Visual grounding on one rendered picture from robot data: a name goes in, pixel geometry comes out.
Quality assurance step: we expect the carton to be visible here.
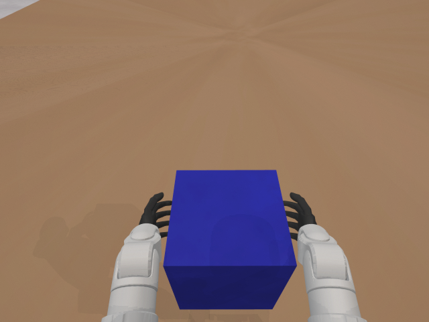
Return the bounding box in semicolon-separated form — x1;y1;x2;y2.
163;170;297;309

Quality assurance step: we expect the robot left forearm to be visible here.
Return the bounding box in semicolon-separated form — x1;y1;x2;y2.
101;223;162;322

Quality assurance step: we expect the robot right forearm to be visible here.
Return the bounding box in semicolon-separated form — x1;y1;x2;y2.
298;224;367;322

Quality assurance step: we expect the right robot hand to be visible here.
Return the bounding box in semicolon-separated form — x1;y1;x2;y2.
283;193;317;241

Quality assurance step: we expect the left robot hand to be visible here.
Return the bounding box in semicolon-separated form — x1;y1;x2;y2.
139;193;172;238

